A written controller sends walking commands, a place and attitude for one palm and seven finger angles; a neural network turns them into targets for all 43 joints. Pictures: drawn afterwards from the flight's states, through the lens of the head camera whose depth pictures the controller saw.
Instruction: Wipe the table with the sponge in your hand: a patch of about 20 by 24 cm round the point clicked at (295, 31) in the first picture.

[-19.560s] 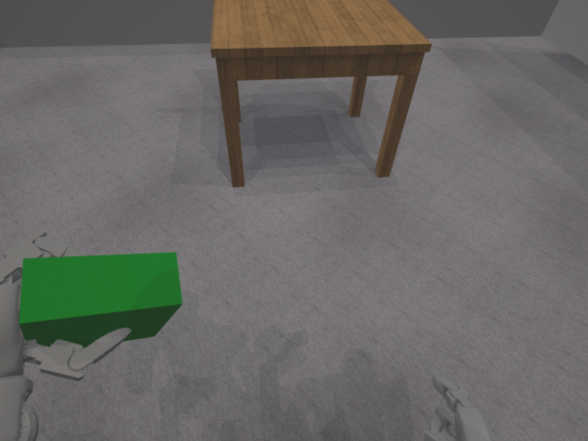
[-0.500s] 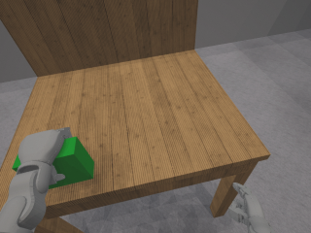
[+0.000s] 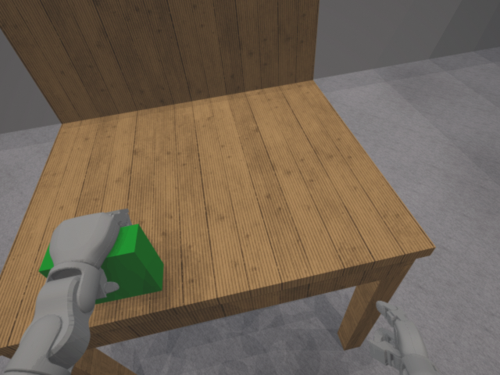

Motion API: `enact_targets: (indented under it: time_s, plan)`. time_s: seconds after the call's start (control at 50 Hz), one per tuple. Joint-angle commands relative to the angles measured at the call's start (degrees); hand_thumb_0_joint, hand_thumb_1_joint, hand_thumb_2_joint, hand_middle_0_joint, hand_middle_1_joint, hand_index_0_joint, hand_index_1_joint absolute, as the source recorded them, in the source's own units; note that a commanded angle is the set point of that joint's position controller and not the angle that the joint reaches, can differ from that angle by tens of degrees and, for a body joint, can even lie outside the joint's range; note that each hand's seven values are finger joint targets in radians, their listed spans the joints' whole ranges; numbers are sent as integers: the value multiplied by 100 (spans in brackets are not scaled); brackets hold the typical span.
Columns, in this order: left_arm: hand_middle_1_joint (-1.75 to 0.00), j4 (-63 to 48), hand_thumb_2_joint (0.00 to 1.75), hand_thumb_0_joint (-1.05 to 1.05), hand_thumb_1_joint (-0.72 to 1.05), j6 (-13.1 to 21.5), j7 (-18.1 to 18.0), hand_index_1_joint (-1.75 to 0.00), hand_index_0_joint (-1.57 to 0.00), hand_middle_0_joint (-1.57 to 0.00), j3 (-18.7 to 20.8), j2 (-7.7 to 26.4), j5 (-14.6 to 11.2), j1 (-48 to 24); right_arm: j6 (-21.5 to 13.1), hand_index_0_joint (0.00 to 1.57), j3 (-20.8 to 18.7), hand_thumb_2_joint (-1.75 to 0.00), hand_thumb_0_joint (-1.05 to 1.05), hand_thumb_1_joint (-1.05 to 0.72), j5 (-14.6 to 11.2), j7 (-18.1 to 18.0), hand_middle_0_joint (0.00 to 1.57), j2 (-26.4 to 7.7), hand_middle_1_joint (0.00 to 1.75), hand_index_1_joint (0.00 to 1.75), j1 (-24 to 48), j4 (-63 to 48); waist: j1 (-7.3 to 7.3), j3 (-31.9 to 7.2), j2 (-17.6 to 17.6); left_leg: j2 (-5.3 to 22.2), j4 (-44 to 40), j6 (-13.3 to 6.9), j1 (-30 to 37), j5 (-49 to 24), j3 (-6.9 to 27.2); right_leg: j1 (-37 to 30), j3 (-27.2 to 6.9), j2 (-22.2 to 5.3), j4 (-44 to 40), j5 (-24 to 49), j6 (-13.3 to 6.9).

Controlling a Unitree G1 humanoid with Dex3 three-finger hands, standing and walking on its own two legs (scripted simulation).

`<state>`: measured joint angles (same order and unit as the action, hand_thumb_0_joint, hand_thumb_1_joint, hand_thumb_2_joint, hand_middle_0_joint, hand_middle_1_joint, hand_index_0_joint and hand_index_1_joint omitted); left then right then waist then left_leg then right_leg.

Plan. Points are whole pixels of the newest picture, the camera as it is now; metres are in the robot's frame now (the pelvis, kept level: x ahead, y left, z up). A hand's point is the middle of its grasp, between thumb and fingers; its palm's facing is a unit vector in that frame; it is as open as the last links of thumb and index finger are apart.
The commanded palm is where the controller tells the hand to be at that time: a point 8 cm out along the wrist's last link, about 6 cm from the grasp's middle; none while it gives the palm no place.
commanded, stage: move the sponge above the wiping area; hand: left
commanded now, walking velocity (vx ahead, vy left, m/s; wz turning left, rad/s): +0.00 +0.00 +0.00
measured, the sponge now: (114, 273) +0.24 +0.29 +0.02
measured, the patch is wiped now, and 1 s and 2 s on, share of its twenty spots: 0.00 0.00 0.00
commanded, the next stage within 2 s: lower the sponge onto the table in 0.86 s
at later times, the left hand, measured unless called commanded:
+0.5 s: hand (112, 249) +0.26 +0.29 +0.06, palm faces -0.05 -0.05 -1.00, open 9.6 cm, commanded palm +0.24 +0.29 +0.12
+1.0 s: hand (105, 250) +0.26 +0.29 +0.07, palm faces -0.02 -0.05 -1.00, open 9.6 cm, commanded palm +0.23 +0.29 +0.13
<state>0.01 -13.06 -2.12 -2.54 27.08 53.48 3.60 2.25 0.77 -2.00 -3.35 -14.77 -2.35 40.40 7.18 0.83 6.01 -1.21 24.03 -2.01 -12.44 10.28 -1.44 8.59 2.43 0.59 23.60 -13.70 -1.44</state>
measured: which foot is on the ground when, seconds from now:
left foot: down 0.00-1.00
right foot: down 0.00-1.00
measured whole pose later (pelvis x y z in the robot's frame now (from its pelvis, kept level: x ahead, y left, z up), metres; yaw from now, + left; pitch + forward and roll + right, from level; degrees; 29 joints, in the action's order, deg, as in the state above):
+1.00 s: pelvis +0.01 +0.00 +0.00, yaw +0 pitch +0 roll +0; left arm 3.5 -11.6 -3.9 -1.3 27.1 53.8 2.2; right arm 2.0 0.2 -2.3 -3.6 -14.7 -2.3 40.3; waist 7.1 0.1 5.7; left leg -1.0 25.1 -1.8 -13.3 11.3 -1.0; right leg 9.1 2.6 0.9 23.9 -14.5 -1.7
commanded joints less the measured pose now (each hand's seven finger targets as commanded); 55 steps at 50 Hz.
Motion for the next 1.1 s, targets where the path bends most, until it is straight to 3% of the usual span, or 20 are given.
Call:
enact_targets:
  time_s: [0.0,0.02,0.04,0.12,0.14,0.22,0.24,0.32,0.34,0.5,0.52,0.54,0.62,0.64,0.7,0.86,0.94,1.02,1.04,1.08]
  plan:
    - [-160,-886,130,0,10,-60,-366,-160,-120,-120,990,1496,156,-1529,-274,20,-205,-90,0,-90,-21,-75,20,-593,30,30,1051,-913,-5,-1305,-180,12,-234,23,790,-917,620,62,-563,60,-408,779,-313]
    - [-160,-864,130,0,10,-110,-389,-160,-120,-120,1202,1732,140,-1624,-270,20,-178,-90,0,-90,-18,-90,20,-628,30,30,1120,-908,14,-1246,-174,1,-270,25,772,-787,630,40,-688,96,-442,677,-345]
    - [-160,-757,130,0,10,-134,-368,-160,-120,-120,877,1364,107,-1698,-267,20,-181,-90,0,-90,-53,-98,20,-581,30,30,1064,-928,-78,-1233,-234,-1,-234,-17,722,-771,539,56,-526,80,-438,694,-303]
    - [-160,-675,130,0,10,-114,-320,-160,-120,-120,1055,1568,88,-1594,-277,20,-196,-90,0,-90,-52,-84,20,-618,30,30,1072,-919,-33,-1319,-187,-33,-193,-6,755,-869,561,-6,-677,76,-420,845,-327]
    - [-160,-642,130,0,10,-110,-283,-160,-120,-120,883,1344,36,-1431,-281,20,-202,-90,0,-90,-56,-79,20,-596,30,30,1031,-964,-48,-1342,-186,-35,-150,-42,735,-934,498,-63,-553,54,-390,988,-305]
    - [-160,-445,130,0,10,-33,-226,-160,-120,-120,1166,1682,31,-1516,-253,20,-220,-90,0,-90,-58,-100,20,-653,30,30,998,-905,-80,-1164,-377,-60,-98,-53,653,-825,508,64,-730,53,-438,966,-290]
    - [-160,-373,130,0,10,4,-205,-160,-120,-120,958,1469,0,-1581,-259,20,-214,-90,0,-90,-67,-113,20,-638,30,30,923,-939,-134,-1169,-443,-60,-76,-82,584,-788,450,51,-593,33,-417,994,-260]
    - [-160,-475,130,0,10,233,-274,-160,-120,-120,1136,1716,99,-1914,-310,20,-252,-90,0,-90,-58,-132,20,-650,30,30,919,-910,-111,-1258,-162,-76,-19,-70,742,-848,524,217,-733,67,-414,950,-307]
    - [-160,-496,130,0,10,290,-294,-160,-120,-120,920,1451,59,-1856,-333,20,-280,-90,0,-90,-68,-137,20,-616,30,30,838,-939,-152,-1369,-135,-54,1,-101,739,-850,465,173,-583,47,-383,963,-278]
    - [-160,-566,130,0,10,145,-530,-160,-120,-120,1244,1645,77,-1378,-313,20,-318,-90,0,-90,-48,-66,20,-666,30,30,884,-925,-19,-1530,-272,-48,56,-32,676,-1322,481,-66,-665,-18,-211,1626,-284]
    - [-160,-500,130,0,10,35,-551,-160,-120,-120,1594,1959,21,-1235,-284,20,-311,-90,0,-90,-56,-67,20,-711,30,30,947,-903,47,-1429,-299,-66,5,-18,617,-1233,519,-137,-768,20,-223,1524,-317]
    - [-160,-474,130,0,10,-56,-497,-160,-120,-120,1160,1523,-22,-1247,-254,20,-287,-90,0,-90,-81,-61,20,-663,30,30,922,-949,-47,-1357,-293,-40,-15,-39,539,-1158,442,-94,-581,2,-226,1445,-266]
    - [-160,-488,130,0,10,-186,-331,-160,-120,-120,1251,1719,-68,-1259,-220,20,-249,-90,0,-90,-103,-64,20,-697,30,30,1031,-947,-71,-1208,-430,-54,-25,-44,605,-1043,510,-1,-708,22,-306,1317,-267]
    - [-160,-551,130,0,10,-165,-261,-160,-120,-120,961,1450,-77,-1268,-227,20,-241,-90,0,-90,-105,-62,20,-665,30,30,984,-1001,-106,-1259,-343,-63,-8,-75,596,-1031,474,-12,-575,10,-299,1311,-246]
    - [-160,-784,130,0,10,19,-178,-160,-120,-120,978,1517,-16,-1292,-256,20,-251,-90,0,-90,-66,-55,20,-644,30,30,927,-1004,-100,-1374,-293,-47,38,-74,769,-1206,560,42,-594,3,-286,1426,-253]
    - [-160,-887,130,0,10,281,-416,-160,-120,-120,1180,1651,135,-1696,-339,20,-274,-90,0,-90,-32,-111,20,-611,30,30,876,-914,-76,-1496,-104,8,-3,-30,913,-1210,598,159,-606,57,-325,1173,-308]
    - [-160,-823,130,0,10,62,-459,-160,-120,-120,822,1223,71,-1615,-317,20,-252,-90,0,-90,-55,-74,20,-585,30,30,952,-949,-95,-1415,-63,53,-100,4,857,-1161,594,158,-451,71,-325,1058,-298]
    - [-160,-769,130,0,10,-184,-371,-160,-120,-120,993,1500,120,-1535,-225,20,-208,-90,0,-90,-55,-43,20,-652,30,30,1119,-933,-24,-1368,-142,3,-161,43,797,-1207,651,22,-619,83,-334,1157,-332]
    - [-160,-872,130,0,10,-195,-327,-160,-120,-120,678,1138,61,-1474,-231,20,-211,-90,0,-90,-68,-26,20,-591,30,30,1030,-1012,-79,-1472,-117,23,-161,11,782,-1192,587,-40,-418,59,-307,1142,-292]
    - [-160,-677,130,0,10,-237,-275,-160,-120,-120,868,1348,69,-1273,-196,20,-211,-90,0,-90,-54,-23,20,-622,30,30,1014,-964,-40,-1366,-365,4,-151,2,740,-1209,615,-55,-467,50,-334,1210,-282]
